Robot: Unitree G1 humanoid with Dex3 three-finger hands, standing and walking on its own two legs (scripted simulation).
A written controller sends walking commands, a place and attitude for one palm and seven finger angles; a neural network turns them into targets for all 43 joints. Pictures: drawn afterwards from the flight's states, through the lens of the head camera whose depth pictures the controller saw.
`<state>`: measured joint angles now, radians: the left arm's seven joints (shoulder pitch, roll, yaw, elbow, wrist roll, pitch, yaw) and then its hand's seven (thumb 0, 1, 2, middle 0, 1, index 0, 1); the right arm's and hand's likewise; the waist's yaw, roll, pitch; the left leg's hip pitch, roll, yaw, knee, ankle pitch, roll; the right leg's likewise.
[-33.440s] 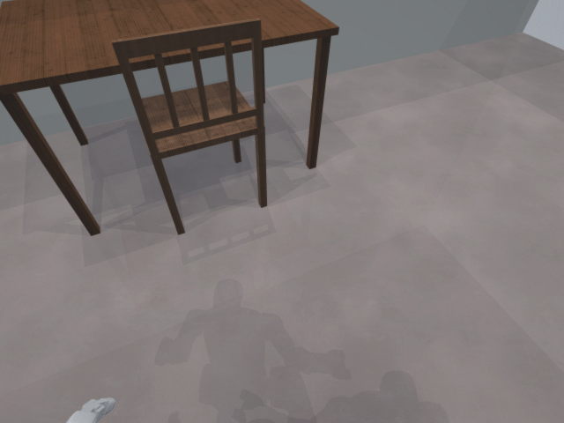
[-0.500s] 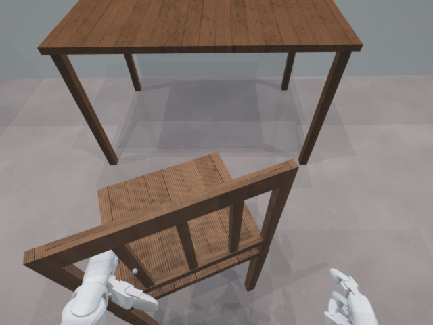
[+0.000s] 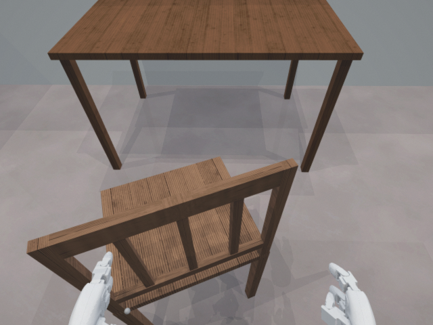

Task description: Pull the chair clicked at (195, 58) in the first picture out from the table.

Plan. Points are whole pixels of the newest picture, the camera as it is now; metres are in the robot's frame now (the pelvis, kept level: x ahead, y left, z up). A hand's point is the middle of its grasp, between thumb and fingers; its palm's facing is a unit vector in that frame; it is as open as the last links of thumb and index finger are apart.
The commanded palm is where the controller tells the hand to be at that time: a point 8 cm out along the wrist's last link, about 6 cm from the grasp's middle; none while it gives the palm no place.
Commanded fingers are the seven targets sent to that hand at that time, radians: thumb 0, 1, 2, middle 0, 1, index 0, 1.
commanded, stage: draw the fingers out of the gap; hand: left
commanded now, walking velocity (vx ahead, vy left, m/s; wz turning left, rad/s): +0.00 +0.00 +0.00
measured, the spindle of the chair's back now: (188, 245) +0.30 +0.08 -0.05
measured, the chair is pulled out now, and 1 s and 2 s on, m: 0.62 0.62 0.61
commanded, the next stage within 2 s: draw the hand back to the body in 0.24 s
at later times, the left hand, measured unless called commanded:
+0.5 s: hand out of the picture +0.12 +0.17 +0.00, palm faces +0.10 -0.99 -0.12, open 17.4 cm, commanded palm +0.09 +0.23 +0.02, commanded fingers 0.00 -0.55 0.20 0.00 0.00 0.00 0.00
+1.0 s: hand out of the picture +0.13 +0.19 +0.05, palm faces +0.02 -0.95 -0.31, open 16.4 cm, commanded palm +0.10 +0.26 +0.12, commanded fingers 0.00 -0.08 0.43 -0.06 -0.10 -0.06 -0.10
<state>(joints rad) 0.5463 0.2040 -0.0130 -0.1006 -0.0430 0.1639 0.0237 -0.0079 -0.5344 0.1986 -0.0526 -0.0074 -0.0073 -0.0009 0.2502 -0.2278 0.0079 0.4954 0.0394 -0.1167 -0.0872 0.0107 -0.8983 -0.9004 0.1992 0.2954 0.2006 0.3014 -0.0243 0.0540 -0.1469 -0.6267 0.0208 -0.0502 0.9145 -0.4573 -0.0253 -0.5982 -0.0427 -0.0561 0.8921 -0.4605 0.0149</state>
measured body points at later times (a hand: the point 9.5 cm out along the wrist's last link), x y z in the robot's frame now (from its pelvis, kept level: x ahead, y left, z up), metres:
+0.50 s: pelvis -0.01 +0.00 -0.02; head +0.01 -0.01 +0.43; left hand +0.11 +0.22 +0.01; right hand +0.17 -0.24 -0.08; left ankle +0.00 +0.14 -0.69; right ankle -0.01 -0.13 -0.69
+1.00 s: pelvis -0.02 +0.00 +0.01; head -0.02 -0.01 +0.45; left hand +0.12 +0.24 +0.07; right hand +0.16 -0.23 -0.07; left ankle +0.00 +0.14 -0.69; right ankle -0.01 -0.13 -0.69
